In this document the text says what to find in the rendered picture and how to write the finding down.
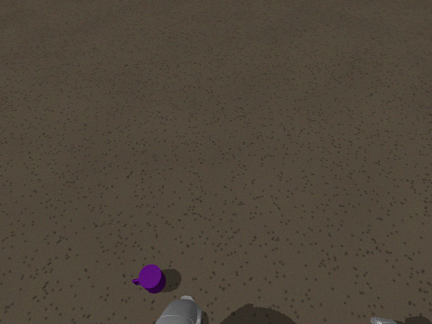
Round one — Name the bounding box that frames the mug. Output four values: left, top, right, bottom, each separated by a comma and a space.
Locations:
132, 265, 166, 294

